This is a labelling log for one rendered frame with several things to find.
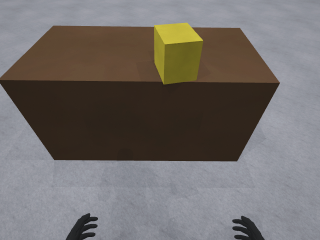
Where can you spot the robot right hand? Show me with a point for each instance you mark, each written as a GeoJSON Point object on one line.
{"type": "Point", "coordinates": [251, 230]}

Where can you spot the pedestal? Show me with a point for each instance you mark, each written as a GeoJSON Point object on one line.
{"type": "Point", "coordinates": [93, 93]}

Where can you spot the robot left hand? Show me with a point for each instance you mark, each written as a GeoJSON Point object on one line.
{"type": "Point", "coordinates": [80, 227]}

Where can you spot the carton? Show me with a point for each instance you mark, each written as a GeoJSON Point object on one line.
{"type": "Point", "coordinates": [177, 52]}

